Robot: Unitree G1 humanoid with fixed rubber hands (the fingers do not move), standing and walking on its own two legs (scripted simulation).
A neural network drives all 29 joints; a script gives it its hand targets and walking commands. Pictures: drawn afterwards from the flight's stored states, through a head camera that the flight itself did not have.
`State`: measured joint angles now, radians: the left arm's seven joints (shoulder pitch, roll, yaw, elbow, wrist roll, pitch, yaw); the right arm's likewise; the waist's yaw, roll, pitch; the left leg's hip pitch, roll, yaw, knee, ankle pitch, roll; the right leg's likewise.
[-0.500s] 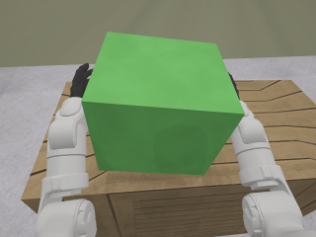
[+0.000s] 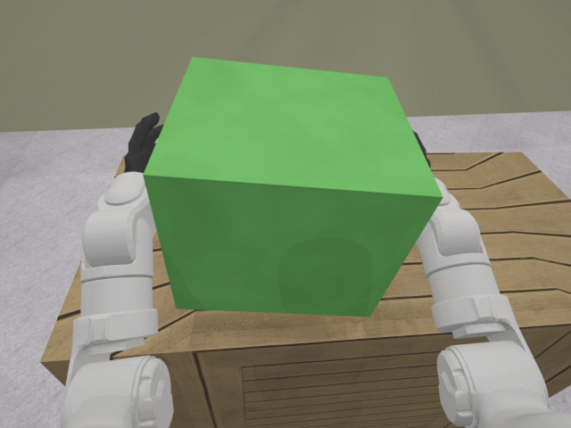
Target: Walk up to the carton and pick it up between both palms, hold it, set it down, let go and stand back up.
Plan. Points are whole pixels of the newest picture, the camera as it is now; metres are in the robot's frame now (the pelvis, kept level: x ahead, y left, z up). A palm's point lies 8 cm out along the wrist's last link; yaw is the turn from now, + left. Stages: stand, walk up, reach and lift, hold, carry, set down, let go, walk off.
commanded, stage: reach and lift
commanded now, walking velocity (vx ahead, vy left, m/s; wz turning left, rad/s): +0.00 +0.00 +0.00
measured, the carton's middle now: (284, 191) +0.37 -0.01 +0.17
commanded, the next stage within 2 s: hold in 0.18 s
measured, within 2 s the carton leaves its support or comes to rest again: neither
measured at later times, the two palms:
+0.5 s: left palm (139, 171) +0.36 +0.17 +0.21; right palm (417, 174) +0.37 -0.18 +0.21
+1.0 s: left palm (138, 172) +0.36 +0.17 +0.21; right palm (417, 174) +0.37 -0.18 +0.21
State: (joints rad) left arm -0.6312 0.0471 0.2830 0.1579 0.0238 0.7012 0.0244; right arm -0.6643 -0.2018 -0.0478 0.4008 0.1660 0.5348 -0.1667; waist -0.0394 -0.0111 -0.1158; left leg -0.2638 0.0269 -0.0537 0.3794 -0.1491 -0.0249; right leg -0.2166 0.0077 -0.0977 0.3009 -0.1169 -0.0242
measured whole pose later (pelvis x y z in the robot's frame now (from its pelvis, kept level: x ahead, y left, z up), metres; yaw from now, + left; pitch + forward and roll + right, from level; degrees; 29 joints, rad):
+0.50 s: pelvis -0.01 +0.00 +0.00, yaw +0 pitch +1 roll -1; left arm -0.67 0.05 0.30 0.15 0.04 0.75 0.03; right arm -0.71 -0.20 -0.06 0.42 0.17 0.57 -0.16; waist -0.04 -0.01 -0.12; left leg -0.26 0.03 -0.05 0.38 -0.14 -0.02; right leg -0.21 0.01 -0.10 0.30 -0.11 -0.02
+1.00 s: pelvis -0.01 +0.00 +0.00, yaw +0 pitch +1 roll -1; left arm -0.67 0.05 0.30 0.15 0.04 0.77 0.03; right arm -0.71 -0.20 -0.06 0.43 0.17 0.58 -0.16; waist -0.04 -0.01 -0.12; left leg -0.26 0.03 -0.05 0.38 -0.14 -0.02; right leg -0.21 0.01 -0.10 0.30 -0.11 -0.02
